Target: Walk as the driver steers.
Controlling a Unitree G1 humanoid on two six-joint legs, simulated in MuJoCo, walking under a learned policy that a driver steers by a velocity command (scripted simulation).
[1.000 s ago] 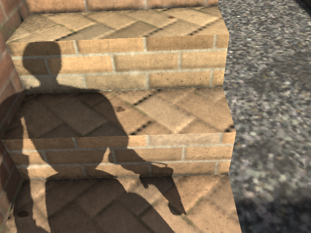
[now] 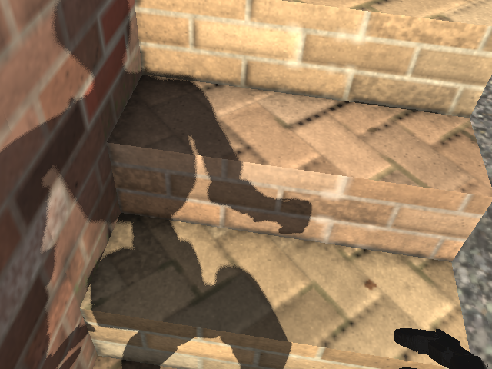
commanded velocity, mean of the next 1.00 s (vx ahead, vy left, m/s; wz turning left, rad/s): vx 0.50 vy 0.00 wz -0.54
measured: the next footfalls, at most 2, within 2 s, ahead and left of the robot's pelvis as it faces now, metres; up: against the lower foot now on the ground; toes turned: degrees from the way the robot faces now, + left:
left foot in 0.28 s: +0.25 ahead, +0.25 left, +0.21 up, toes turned -1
right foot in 0.74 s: +0.17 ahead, -0.19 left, +0.20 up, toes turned -13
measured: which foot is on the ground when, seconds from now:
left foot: up 0.00-0.26, down 0.28-0.76, up 0.78-1.00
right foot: down 0.00-0.28, up 0.30-0.72, down 0.74-1.00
